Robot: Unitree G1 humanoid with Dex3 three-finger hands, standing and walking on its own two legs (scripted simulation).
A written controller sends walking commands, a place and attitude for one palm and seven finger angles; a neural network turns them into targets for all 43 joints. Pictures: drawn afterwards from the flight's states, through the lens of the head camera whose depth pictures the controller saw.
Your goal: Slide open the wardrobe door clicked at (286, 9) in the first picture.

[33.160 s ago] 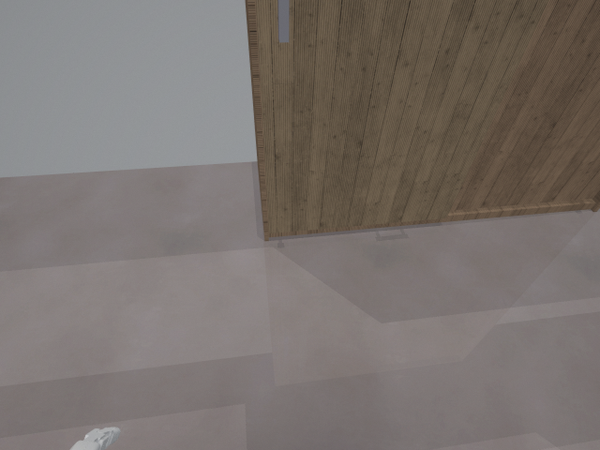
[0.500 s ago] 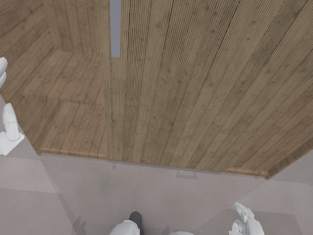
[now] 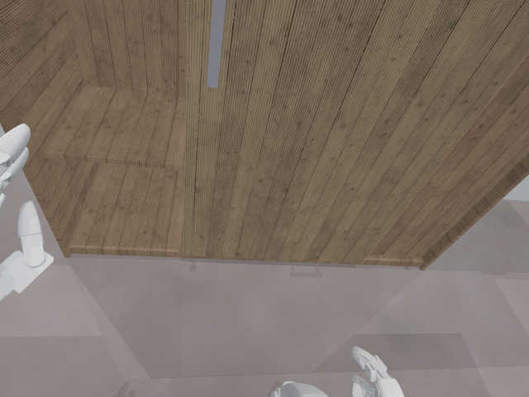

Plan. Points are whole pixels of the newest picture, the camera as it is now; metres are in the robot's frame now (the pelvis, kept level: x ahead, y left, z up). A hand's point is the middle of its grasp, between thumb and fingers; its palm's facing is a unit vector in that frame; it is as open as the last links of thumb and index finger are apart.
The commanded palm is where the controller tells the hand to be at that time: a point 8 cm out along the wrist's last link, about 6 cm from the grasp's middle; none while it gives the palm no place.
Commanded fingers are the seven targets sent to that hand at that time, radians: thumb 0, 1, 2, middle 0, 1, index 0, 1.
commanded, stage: stop stepping back and stand still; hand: left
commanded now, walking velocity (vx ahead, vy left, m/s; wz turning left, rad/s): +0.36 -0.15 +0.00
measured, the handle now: (217, 21) +0.76 +0.14 +0.22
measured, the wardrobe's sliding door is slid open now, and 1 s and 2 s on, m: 0.44 0.44 0.44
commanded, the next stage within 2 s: let the arm hang, fingers relaxed in 0.22 s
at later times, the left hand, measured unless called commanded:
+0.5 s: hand (110, 352) +0.22 +0.24 -0.13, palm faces +0.05 -0.96 -0.28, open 7.4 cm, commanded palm none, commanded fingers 0.00 0.90 0.90 -0.20 -0.30 -0.20 -0.30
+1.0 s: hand out of the picture +0.13 +0.23 -0.19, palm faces +0.05 -0.97 -0.22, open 7.3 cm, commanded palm none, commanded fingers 0.00 0.90 0.90 -0.20 -0.30 -0.20 -0.30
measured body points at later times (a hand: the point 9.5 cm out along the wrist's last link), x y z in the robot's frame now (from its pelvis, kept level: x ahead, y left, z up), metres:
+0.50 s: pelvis +0.04 +0.03 -0.05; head +0.04 +0.04 +0.40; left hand +0.21 +0.29 -0.11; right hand +0.19 -0.23 -0.14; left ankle +0.08 +0.12 -0.75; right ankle -0.04 -0.12 -0.71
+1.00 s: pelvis +0.11 +0.04 -0.01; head +0.16 +0.05 +0.44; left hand +0.13 +0.29 -0.17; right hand +0.14 -0.19 -0.16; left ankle +0.06 +0.11 -0.75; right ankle +0.06 -0.11 -0.74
